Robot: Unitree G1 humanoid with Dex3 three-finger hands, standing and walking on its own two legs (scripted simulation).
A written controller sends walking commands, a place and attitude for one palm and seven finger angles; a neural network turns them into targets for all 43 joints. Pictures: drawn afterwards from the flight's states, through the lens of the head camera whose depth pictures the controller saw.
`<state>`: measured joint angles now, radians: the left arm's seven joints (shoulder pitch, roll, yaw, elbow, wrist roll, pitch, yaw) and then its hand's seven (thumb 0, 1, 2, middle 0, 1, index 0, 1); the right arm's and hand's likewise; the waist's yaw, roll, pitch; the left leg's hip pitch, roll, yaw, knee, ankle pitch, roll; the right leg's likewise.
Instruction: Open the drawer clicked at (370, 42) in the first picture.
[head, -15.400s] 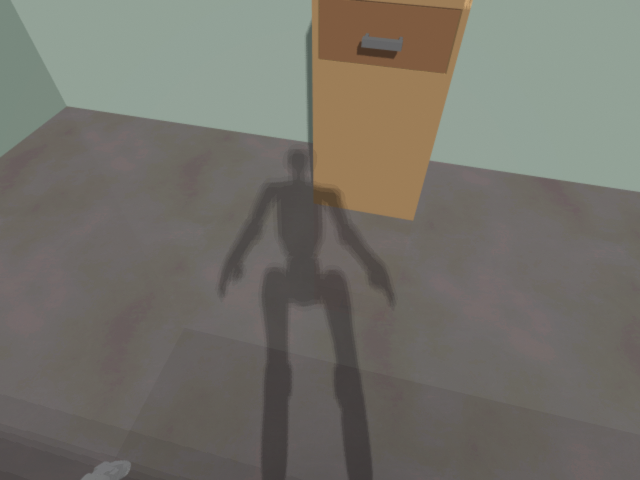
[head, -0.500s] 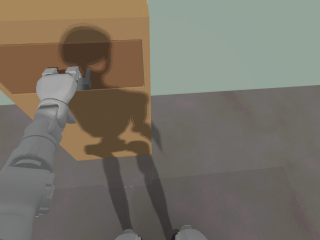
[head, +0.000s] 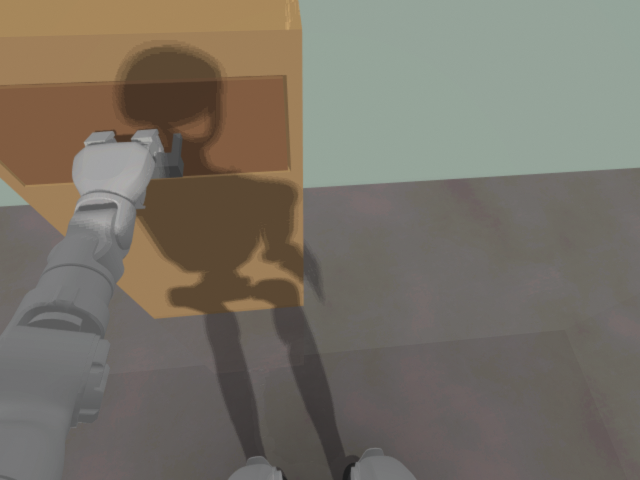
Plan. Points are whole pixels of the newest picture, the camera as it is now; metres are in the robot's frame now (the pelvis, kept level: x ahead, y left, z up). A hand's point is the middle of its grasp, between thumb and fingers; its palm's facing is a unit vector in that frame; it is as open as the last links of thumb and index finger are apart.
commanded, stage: pull the drawer open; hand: left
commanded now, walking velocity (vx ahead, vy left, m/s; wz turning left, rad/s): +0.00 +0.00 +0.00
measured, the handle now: (137, 154) +0.54 +0.23 +0.03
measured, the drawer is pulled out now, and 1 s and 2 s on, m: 0.00 0.09 0.21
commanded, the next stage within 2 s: none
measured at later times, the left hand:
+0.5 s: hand (131, 213) +0.46 +0.23 +0.01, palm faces -0.05 -0.04 -1.00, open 5.9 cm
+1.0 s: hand (126, 255) +0.40 +0.23 +0.01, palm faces -0.03 -0.05 -1.00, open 5.9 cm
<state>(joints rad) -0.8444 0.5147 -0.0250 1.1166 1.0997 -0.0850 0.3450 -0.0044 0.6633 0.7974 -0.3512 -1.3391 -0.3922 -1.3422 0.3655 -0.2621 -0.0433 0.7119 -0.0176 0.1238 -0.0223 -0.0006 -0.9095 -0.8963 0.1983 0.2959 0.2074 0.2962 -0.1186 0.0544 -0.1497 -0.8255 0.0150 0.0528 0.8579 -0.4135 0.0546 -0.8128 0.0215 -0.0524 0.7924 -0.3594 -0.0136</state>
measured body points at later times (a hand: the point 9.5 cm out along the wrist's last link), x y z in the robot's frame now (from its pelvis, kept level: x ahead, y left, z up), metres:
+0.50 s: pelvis +0.02 +0.00 +0.01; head +0.11 +0.00 +0.45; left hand +0.46 +0.23 +0.07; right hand +0.04 -0.27 -0.12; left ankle -0.01 +0.08 -0.69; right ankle +0.00 -0.12 -0.69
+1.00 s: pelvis +0.03 +0.00 +0.02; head +0.09 -0.02 +0.46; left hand +0.39 +0.23 +0.07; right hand +0.14 -0.26 -0.11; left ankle -0.01 +0.08 -0.69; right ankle +0.00 -0.12 -0.69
